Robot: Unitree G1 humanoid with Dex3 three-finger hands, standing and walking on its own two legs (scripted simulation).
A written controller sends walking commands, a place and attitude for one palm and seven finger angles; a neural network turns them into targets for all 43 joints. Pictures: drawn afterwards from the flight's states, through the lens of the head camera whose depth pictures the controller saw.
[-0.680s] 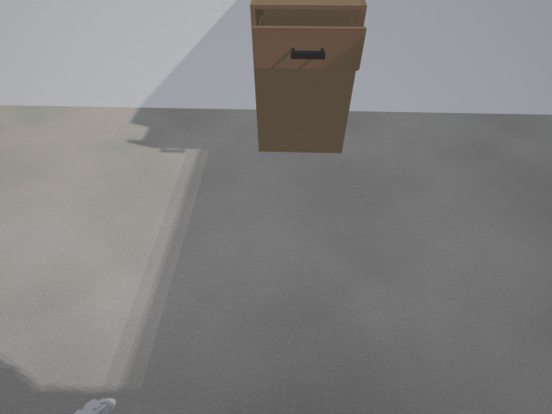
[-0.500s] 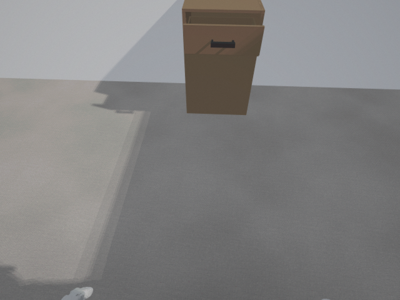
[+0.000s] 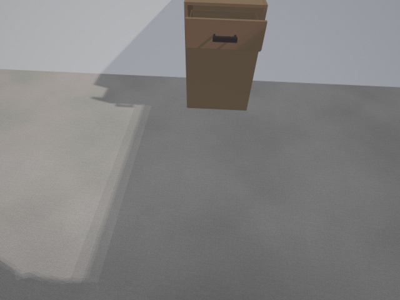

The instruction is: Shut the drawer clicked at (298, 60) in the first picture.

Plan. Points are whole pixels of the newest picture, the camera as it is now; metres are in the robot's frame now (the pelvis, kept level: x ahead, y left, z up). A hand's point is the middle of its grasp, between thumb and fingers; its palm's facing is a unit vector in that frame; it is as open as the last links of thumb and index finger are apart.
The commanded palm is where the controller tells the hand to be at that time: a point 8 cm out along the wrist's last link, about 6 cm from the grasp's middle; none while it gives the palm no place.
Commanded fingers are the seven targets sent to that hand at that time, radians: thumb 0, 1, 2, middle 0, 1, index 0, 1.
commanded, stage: stand and wait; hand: left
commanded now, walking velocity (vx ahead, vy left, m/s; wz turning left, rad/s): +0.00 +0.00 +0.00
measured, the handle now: (224, 37) +1.41 -0.06 -0.10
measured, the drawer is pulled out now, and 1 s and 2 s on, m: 0.19 0.19 0.19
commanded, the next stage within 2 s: look at it before walking up in 0.14 s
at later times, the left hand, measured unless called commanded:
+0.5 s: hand out of the picture +0.07 +0.25 -0.16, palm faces -0.04 -0.94 -0.33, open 7.4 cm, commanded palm none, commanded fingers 0.00 0.90 0.90 -0.20 -0.30 -0.20 -0.30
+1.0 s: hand out of the picture +0.07 +0.24 -0.16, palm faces -0.05 -0.95 -0.32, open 7.4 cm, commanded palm none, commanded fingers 0.00 0.90 0.90 -0.20 -0.30 -0.20 -0.30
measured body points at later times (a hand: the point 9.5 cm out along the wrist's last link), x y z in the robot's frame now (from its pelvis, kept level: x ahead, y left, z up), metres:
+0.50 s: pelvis +0.00 +0.01 +0.00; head +0.01 +0.01 +0.45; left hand +0.08 +0.30 -0.13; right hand +0.08 -0.29 -0.13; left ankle +0.00 +0.13 -0.74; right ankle +0.00 -0.11 -0.74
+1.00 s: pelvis +0.01 +0.01 +0.00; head +0.01 +0.01 +0.45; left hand +0.07 +0.29 -0.14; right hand +0.08 -0.28 -0.14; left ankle +0.00 +0.13 -0.74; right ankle +0.00 -0.11 -0.74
